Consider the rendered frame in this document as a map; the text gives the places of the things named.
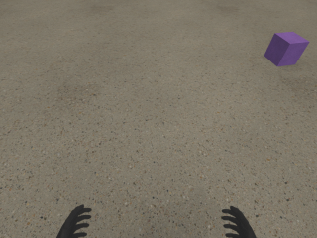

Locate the right robot hand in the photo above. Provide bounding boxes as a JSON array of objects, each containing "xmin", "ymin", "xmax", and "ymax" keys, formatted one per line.
[{"xmin": 221, "ymin": 206, "xmax": 257, "ymax": 238}]

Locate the left robot hand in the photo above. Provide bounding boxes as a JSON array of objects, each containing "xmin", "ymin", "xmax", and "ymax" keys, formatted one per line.
[{"xmin": 56, "ymin": 204, "xmax": 92, "ymax": 238}]

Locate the carton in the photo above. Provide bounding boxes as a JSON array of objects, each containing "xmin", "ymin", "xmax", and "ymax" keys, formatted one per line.
[{"xmin": 264, "ymin": 32, "xmax": 310, "ymax": 67}]

